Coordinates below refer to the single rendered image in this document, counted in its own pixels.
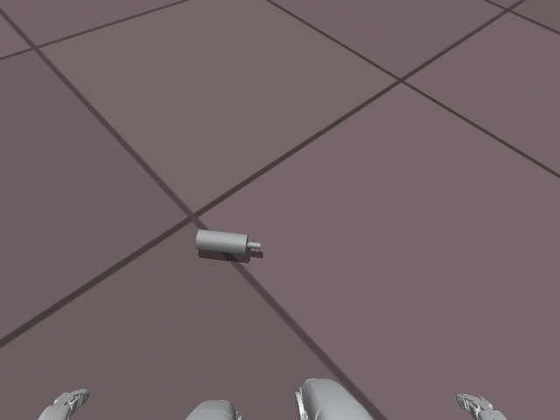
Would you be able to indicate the right robot hand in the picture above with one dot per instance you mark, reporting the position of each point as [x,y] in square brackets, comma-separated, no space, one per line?
[479,408]

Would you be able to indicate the bottle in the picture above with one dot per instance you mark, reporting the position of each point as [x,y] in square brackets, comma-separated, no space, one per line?
[224,242]

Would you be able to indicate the left robot hand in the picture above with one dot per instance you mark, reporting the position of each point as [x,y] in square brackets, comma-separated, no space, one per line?
[65,405]

